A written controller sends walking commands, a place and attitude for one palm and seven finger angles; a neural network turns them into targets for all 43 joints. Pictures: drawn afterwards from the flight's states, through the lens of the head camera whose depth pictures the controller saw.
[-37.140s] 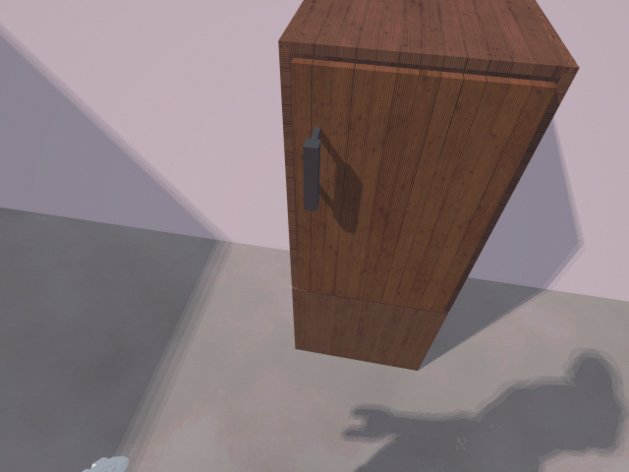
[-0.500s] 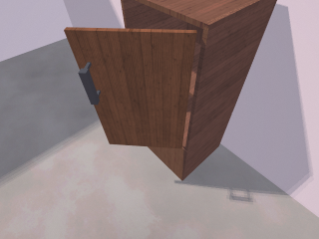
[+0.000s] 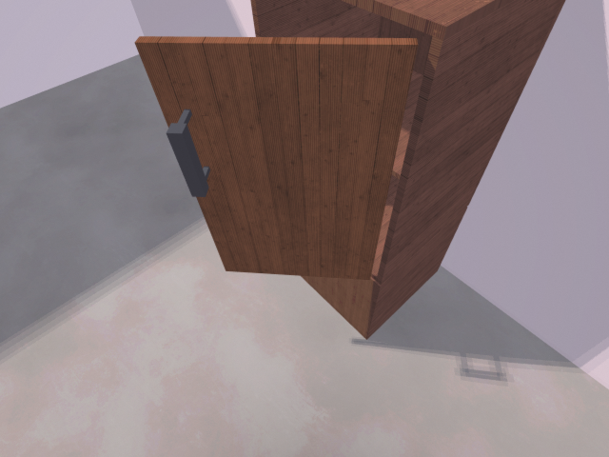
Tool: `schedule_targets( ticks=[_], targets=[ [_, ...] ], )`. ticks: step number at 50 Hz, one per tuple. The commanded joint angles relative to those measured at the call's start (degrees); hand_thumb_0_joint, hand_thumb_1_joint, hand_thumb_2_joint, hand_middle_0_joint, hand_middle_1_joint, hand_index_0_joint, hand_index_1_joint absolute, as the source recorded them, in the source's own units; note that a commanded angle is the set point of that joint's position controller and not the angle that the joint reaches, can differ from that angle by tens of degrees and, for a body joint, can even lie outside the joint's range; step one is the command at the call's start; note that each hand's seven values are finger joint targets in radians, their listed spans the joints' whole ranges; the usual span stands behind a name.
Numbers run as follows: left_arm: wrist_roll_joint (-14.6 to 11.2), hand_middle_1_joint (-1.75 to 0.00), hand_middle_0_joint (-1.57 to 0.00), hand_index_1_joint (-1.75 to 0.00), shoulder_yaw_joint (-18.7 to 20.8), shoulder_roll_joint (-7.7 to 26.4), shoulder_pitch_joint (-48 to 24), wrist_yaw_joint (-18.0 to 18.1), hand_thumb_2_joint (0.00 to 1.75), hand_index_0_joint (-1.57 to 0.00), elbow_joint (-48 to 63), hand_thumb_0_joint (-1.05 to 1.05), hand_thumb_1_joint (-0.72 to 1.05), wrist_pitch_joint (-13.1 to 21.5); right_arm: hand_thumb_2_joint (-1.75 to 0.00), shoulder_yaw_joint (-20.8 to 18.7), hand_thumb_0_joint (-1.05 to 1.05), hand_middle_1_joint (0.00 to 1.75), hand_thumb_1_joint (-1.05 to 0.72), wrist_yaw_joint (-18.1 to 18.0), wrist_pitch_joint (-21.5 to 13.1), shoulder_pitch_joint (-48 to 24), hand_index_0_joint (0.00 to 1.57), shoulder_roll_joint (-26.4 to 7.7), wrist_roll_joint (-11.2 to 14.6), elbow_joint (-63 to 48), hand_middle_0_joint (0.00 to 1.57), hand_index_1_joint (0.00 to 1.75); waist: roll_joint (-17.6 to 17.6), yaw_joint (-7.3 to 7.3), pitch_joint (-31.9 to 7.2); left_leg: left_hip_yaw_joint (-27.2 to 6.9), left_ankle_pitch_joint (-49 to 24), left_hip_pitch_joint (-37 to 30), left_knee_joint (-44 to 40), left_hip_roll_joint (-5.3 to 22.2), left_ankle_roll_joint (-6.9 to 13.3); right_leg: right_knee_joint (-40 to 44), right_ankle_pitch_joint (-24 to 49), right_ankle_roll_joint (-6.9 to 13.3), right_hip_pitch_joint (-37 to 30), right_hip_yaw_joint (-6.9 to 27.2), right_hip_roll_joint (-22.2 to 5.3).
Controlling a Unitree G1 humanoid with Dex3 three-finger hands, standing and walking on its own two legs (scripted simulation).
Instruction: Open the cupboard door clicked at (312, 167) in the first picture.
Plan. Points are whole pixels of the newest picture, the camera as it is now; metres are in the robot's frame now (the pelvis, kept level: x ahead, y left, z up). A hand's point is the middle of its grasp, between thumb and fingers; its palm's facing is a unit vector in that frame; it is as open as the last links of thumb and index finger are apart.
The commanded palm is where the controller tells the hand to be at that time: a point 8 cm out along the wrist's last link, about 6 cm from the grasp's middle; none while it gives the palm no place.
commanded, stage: come to a stop and stand still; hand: left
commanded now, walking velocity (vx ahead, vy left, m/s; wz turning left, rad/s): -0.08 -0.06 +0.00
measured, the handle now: (193, 154) +0.54 +0.22 +0.07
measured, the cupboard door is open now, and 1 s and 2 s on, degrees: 43 43 43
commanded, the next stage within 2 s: look again from close up in 1.30 s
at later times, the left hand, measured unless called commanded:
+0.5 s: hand out of the picture +0.04 +0.18 -0.16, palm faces -0.03 -0.97 -0.23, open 7.3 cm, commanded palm none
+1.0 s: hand out of the picture +0.00 +0.25 -0.15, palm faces -0.01 -0.96 -0.28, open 7.3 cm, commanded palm none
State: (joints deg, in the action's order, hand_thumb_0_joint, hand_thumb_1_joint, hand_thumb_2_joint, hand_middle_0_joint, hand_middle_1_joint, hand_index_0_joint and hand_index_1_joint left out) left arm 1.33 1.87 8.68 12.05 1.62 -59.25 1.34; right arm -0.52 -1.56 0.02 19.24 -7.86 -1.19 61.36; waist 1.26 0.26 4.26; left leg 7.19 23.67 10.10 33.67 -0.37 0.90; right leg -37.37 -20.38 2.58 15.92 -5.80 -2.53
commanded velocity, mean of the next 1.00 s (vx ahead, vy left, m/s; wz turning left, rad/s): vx -0.01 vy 0.00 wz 0.00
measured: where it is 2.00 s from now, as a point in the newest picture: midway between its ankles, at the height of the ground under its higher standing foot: outside the picture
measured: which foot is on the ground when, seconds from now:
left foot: down 0.00-1.00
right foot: down 0.00-1.00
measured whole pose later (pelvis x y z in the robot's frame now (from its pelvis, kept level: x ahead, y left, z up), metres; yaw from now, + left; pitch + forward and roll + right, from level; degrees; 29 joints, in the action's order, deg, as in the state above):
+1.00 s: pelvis -0.06 +0.03 +0.02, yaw -1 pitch -3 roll +0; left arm 1.4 0.0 16.1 13.2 0.6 -58.8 0.2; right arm -0.8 -0.2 -0.3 11.7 -15.2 -1.5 57.8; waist -1.0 -0.3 -0.6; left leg 4.8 12.8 9.9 25.8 -0.3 2.2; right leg -25.2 -9.9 0.4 12.0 -5.0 -2.0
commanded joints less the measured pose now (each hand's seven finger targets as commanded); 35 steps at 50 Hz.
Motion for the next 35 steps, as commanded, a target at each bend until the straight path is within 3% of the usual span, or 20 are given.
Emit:
schedule_targets(
  ticks=[1, 2, 3, 4, 5, 6, 8, 10, 12, 22, 23, 24, 25, 26, 27, 28, 29, 31, 33, 35],
  targets=[
    [-0.2, -0.3, -0.2, -0.3, 1.1, 7.7, 7.1, 1.2, 0.9, -0.2, -0.5, 0.0, 0.9, 0.8, -0.9, -1.0, 0.0, 0.3, -0.9, -0.5, -0.8, 0.9, 0.2, -2.6, 0.6, -1.8, 0.2, 0.3, -14.2, -1.26, -2.9, -4.4, 4.0, 9.6, 2.3, 3.9, -1.2, 10.5, 50.4, 8.9, -11.5, 14.3, -15.6],
    [-0.3, -0.3, -0.2, -0.3, 0.9, 7.2, 4.3, 1.3, 0.9, -0.2, 0.1, 0.0, 0.9, 0.5, -0.9, -1.0, 0.0, 0.3, -0.9, -0.5, -0.9, 2.7, 0.2, -2.2, 0.8, -0.5, 0.2, 0.3, -11.5, 0.58, -3.5, -4.6, -2.6, 4.7, -5.1, 4.3, -1.2, 8.4, 46.9, 7.2, -8.8, 11.3, -13.3],
    [-0.7, -0.3, -0.2, -0.3, 0.8, 6.6, 2.2, 1.2, 0.9, -0.2, 0.9, 0.0, 0.9, 0.3, -0.9, -1.1, 0.0, 0.3, -0.9, -0.5, -1.3, 4.8, 0.2, -2.1, 0.7, 1.1, 0.2, 0.3, -6.6, 1.49, -4.3, -5.0, -19.3, -2.0, -11.3, 5.1, -0.8, 5.5, 40.7, 4.2, -5.7, 7.8, -9.1],
    [-1.1, -0.3, -0.2, -0.3, 0.6, 5.8, 1.6, 1.0, 0.9, -0.2, 1.9, 0.0, 0.9, 0.1, -0.9, -1.2, 0.0, 0.3, -0.9, -0.8, -1.8, 4.4, 0.2, -4.3, 0.2, 1.5, 0.2, 0.3, 0.9, 0.51, -5.0, -7.0, -35.7, -5.4, -10.5, 8.3, 0.4, 4.9, 31.2, 0.9, -3.3, 5.4, -5.1],
    [-0.8, -0.3, -0.2, -0.3, 0.8, 5.5, 1.2, 1.2, 0.9, -0.2, 2.0, 0.0, 0.9, -0.4, -0.9, -1.3, 0.0, 0.3, -0.9, -0.8, -1.9, 3.0, 0.2, -4.8, 0.1, 1.5, 0.2, 0.3, 4.6, -0.12, -4.4, -6.6, -41.5, -4.6, -10.5, 10.3, 1.7, 5.2, 21.0, -0.5, -3.8, 4.4, -3.5],
    [-0.7, -0.3, -0.2, -0.3, 0.7, 5.4, 1.1, 1.1, 0.9, -0.2, 1.4, 0.0, 0.9, -0.7, -0.9, -1.1, 0.0, 0.3, -0.9, -0.9, -2.0, 1.5, 0.2, -5.3, 0.2, 1.6, 0.2, 0.3, 5.9, -0.54, -3.3, -7.4, -43.8, -4.3, -11.0, 10.5, 2.4, 6.2, 16.9, -1.0, -4.1, 4.2, -2.8],
    [-0.6, -0.3, -0.2, -0.3, 0.4, 5.0, 2.1, 1.0, 0.9, -0.2, 0.1, 0.0, 0.9, -0.7, -0.9, -1.1, 0.0, 0.3, -0.9, -1.3, -2.0, 0.5, 0.2, -5.1, 0.3, 1.7, 0.2, 0.3, 2.0, -0.69, -2.0, -6.8, -44.2, -5.0, -10.8, 10.0, 2.2, 8.4, 20.1, -0.8, -4.4, 4.5, -3.0],
    [-0.7, -0.3, -0.2, -0.3, 0.2, 5.2, 2.8, 0.9, 0.9, -0.2, -0.7, 0.0, 0.9, -0.5, -0.9, -0.9, 0.0, 0.3, -0.9, -1.4, -1.9, 0.4, 0.2, -5.5, 0.2, 1.9, 0.2, 0.3, 0.3, -0.52, -3.8, -6.1, -39.7, -6.5, -11.4, 9.4, 1.6, 9.7, 23.0, -0.5, -5.3, 5.1, -3.9],
    [-0.7, -0.3, -0.2, -0.3, 0.0, 5.9, 2.8, 0.8, 0.9, -0.2, -1.1, 0.0, 0.9, -0.2, -0.9, -0.9, 0.0, 0.3, -0.9, -1.3, -2.0, -0.1, 0.2, -5.8, 0.2, 2.0, 0.2, 0.3, 0.3, -0.42, -5.4, -5.8, -35.7, -7.2, -12.2, 9.1, 1.3, 10.8, 24.3, -0.3, -6.4, 5.6, -4.4],
    [-0.6, -0.3, -0.2, -0.3, -0.3, 7.3, 2.9, 0.5, 0.9, -0.2, -2.6, 0.0, 0.9, 0.4, -0.9, -0.5, 0.0, 0.3, -0.9, -1.0, -2.0, -1.9, 0.2, -6.6, 0.2, 3.2, 0.2, 0.3, -1.4, -0.43, -3.6, -5.3, -26.1, -6.1, -14.5, 8.6, 0.7, 14.1, 26.5, 0.4, -7.3, 6.8, -5.2],
    [0.0, -0.3, -0.2, -0.3, -0.6, 16.5, 4.9, 1.0, 0.9, -0.2, 1.3, 0.0, 0.9, 1.0, -0.9, -1.8, 0.0, 0.3, -0.9, -0.5, -2.0, -5.8, 0.2, -14.1, -0.2, -3.9, 0.2, 0.3, -2.2, -0.13, 0.0, -7.0, -31.4, -1.7, -12.5, 5.6, 0.6, 11.9, 31.7, -0.3, -6.9, 6.6, -3.2],
    [-0.1, -0.3, -0.2, -0.3, 1.1, 13.4, 6.2, 1.4, 0.9, -0.2, 2.1, 0.0, 0.9, 1.4, -0.9, -3.3, 0.0, 0.3, -0.9, -0.7, -3.4, -4.0, 0.2, -13.9, -0.2, -4.6, 0.2, 0.3, -1.1, -0.53, -9.8, -6.3, -36.0, -2.6, -5.9, 6.7, 1.1, 7.6, 36.6, 0.5, -10.7, 7.8, -5.3],
    [-0.3, -0.3, -0.2, -0.3, 1.4, 14.4, 6.3, 1.4, 0.9, -0.2, 3.0, 0.0, 0.9, 1.7, -0.9, -3.8, 0.0, 0.3, -0.9, -1.0, -3.6, -3.7, 0.2, -13.5, 0.0, -4.9, 0.2, 0.3, 0.1, -0.47, -15.4, -5.8, -36.0, -2.5, -3.1, 5.9, 1.4, 6.5, 46.4, 1.7, -14.1, 8.8, -6.8],
    [-0.5, -0.3, -0.2, -0.3, 1.6, 13.7, 7.1, 1.5, 0.9, -0.2, 3.4, 0.0, 0.9, 1.8, -0.9, -3.7, 0.0, 0.3, -0.9, -1.1, -3.3, -4.1, 0.2, -11.9, 0.3, -5.7, 0.2, 0.3, -2.5, -0.87, -16.0, -5.2, -28.5, 0.7, -1.9, 5.1, 1.2, 6.8, 49.7, 2.6, -16.5, 9.6, -8.2],
    [-0.3, -0.3, -0.2, -0.3, 1.7, 13.6, 7.5, 1.5, 0.9, -0.2, 3.6, 0.0, 0.9, 1.7, -0.9, -3.7, 0.0, 0.3, -0.9, -1.0, -2.7, -5.1, 0.2, -11.2, 0.5, -6.5, 0.2, 0.3, -5.6, -1.05, -13.6, -4.7, -19.3, 4.7, -1.2, 3.9, 0.9, 7.4, 51.9, 3.5, -17.2, 11.0, -9.3],
    [-0.3, -0.3, -0.2, -0.3, 1.2, 12.7, 8.1, 1.6, 0.9, -0.2, 3.7, 0.0, 0.9, 1.5, -0.9, -3.1, 0.0, 0.3, -0.9, -0.6, -1.9, -6.0, 0.2, -9.6, 0.3, -7.3, 0.2, 0.3, -9.8, -1.29, -10.2, -4.5, -10.3, 7.9, -0.8, 2.7, 1.0, 8.9, 51.0, 3.8, -16.8, 11.9, -10.0],
    [-0.1, -0.3, -0.2, -0.3, 1.3, 13.2, 7.3, 1.5, 0.9, -0.2, 4.2, 0.0, 0.9, 1.1, -0.9, -3.6, 0.0, 0.3, -0.9, -0.5, -1.3, -7.1, 0.2, -10.3, 0.5, -7.9, 0.2, 0.3, -10.1, -0.91, -7.1, -5.2, -6.1, 8.4, 0.3, 2.8, 1.2, 10.9, 44.6, 4.3, -13.4, 12.6, -10.8],
    [0.0, -0.3, -0.2, -0.3, 1.6, 14.6, 3.3, 1.3, 0.9, -0.2, 6.3, 0.0, 0.9, 1.1, -0.9, -4.0, 0.0, 0.3, -0.9, -0.3, -0.9, -7.1, 0.2, -11.8, 0.4, -8.4, 0.2, 0.3, -7.0, 0.69, -4.3, -6.4, -8.6, 5.6, -1.7, 3.4, 1.4, 13.9, 29.6, 5.0, -6.5, 13.6, -10.2],
    [-0.1, -0.3, -0.2, -0.3, 1.3, 14.1, 1.2, 1.0, 0.9, -0.2, 6.9, 0.0, 0.9, 1.0, -0.9, -3.5, 0.0, 0.3, -0.9, 0.1, -1.1, -5.9, 0.2, -11.8, 0.1, -7.7, 0.2, 0.3, -4.8, 1.34, -4.3, -6.7, -13.7, 0.6, -5.5, 4.2, 1.5, 14.8, 20.3, 3.0, -2.8, 11.5, -7.2],
    [-0.3, -0.3, -0.2, -0.3, 1.2, 14.8, 0.0, 0.6, 0.9, -0.2, 6.6, 0.0, 0.9, 0.7, -0.9, -3.4, 0.0, 0.3, -0.9, 0.3, -1.4, -7.5, 0.2, -13.7, 0.0, -7.5, 0.2, 0.3, 0.2, 0.91, -2.9, -8.4, -17.1, 0.6, -8.1, 6.0, 1.9, 14.4, 14.9, 1.0, -1.7, 9.2, -4.9]
  ],
)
